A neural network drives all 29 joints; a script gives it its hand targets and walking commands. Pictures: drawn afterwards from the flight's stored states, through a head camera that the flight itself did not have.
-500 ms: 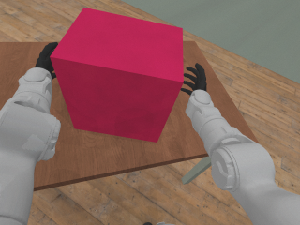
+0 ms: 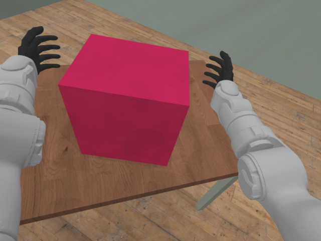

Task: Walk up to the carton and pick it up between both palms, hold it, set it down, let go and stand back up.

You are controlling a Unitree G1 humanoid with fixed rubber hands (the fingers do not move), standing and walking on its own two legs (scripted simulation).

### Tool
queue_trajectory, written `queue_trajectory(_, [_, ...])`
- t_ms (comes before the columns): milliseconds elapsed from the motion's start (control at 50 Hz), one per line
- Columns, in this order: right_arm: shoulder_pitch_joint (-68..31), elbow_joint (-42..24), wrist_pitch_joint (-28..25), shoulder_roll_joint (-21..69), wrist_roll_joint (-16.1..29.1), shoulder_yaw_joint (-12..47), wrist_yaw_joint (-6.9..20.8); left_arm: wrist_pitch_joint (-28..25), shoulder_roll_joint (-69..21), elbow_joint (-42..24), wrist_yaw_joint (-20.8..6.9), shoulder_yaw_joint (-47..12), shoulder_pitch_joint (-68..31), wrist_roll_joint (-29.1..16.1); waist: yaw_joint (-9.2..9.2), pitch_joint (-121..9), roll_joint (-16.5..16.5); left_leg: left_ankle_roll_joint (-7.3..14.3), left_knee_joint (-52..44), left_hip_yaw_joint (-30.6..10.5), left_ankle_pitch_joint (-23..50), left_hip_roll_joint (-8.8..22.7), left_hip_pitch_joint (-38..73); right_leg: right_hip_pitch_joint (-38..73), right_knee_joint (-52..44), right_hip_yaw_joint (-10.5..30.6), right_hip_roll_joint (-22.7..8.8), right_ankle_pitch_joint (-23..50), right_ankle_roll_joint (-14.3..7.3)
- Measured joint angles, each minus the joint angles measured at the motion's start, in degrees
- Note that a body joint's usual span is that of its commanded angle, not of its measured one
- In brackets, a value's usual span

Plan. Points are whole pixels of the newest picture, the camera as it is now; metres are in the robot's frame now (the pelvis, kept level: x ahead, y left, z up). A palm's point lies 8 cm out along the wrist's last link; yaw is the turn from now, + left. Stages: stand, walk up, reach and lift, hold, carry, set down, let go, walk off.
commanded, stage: set down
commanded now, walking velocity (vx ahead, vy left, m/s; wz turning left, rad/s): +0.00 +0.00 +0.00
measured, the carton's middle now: (132, 105) +0.50 -0.02 +0.04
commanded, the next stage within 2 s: none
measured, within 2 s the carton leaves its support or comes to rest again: neither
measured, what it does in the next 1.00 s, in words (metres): stands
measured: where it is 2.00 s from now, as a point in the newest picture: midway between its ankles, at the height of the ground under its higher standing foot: outside the picture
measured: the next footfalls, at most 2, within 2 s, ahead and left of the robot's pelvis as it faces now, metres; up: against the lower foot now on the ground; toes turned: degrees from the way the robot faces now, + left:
none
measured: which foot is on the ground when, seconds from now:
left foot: down 0.00-1.00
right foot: down 0.00-1.00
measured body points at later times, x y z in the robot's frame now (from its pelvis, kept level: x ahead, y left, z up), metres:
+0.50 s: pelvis -0.01 +0.01 +0.01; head +0.02 +0.06 +0.45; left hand +0.52 +0.21 +0.25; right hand +0.40 -0.24 +0.24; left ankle +0.00 +0.08 -0.74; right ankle +0.02 -0.12 -0.74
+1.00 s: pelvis -0.01 +0.00 +0.01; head +0.01 +0.05 +0.46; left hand +0.50 +0.22 +0.24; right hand +0.40 -0.22 +0.22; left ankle +0.00 +0.08 -0.74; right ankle +0.02 -0.12 -0.74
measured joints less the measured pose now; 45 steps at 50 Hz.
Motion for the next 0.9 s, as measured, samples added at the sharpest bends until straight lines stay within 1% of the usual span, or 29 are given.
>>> queue_trajectory(80, [-1.04, -0.83, 1.38, -1.02, 0.74, 0.71, 0.24, 1.09, 0.96, -0.37, -0.40, -0.49, -1.64, -0.39, 0.20, 0.88, 0.28, 0.24, -0.96, 0.21, 0.39, -0.19, 1.47, 1.59, -1.37, 0.31, -0.08, 0.72, 0.22])
queue_trajectory(260, [-0.97, -3.62, 4.44, -1.97, 1.77, 1.02, 0.09, 3.93, 2.05, -1.32, -0.68, -0.48, -3.70, -0.69, -0.23, 0.88, 0.18, 0.55, -2.47, 0.37, 1.16, -0.51, 3.53, 3.77, -3.41, 0.69, -0.22, 1.92, 0.47])
queue_trajectory(460, [-4.01, -4.31, 8.12, -3.13, 2.54, 1.14, -0.02, 6.40, 3.60, 0.18, -1.27, -1.46, -6.75, -1.50, -0.71, 1.05, 0.10, 0.69, -3.70, 0.41, 2.30, -0.90, 4.57, 4.50, -4.06, 0.85, -0.52, 2.80, 0.42])
queue_trajectory(680, [-5.57, -5.95, 11.09, -1.93, 2.51, 0.69, -2.15, 8.06, 5.54, 2.00, -2.76, -2.87, -9.72, -2.36, -1.14, 1.07, 0.20, 0.43, -4.50, -0.13, 3.25, -1.05, 4.58, 4.39, -4.32, 0.43, -0.60, 3.28, 0.17])
queue_trajectory(800, [-4.17, -9.05, 11.88, -1.29, 3.23, 1.62, -3.73, 9.19, 5.97, -0.12, -3.52, -0.97, -8.74, -1.15, -0.42, 1.52, -0.04, 0.21, -4.90, -0.07, 3.30, -0.83, 5.47, 5.24, -4.83, 0.57, -0.34, 3.47, 0.03])
queue_trajectory(900, [-1.28, -12.65, 12.45, -0.67, 3.81, 2.66, -5.06, 10.96, 6.06, -4.38, -3.99, 1.66, -5.30, 1.01, 0.58, 2.55, -0.60, 0.01, -5.15, 0.04, 3.06, -0.56, 7.38, 7.19, -5.41, 0.78, -0.02, 3.48, -0.10])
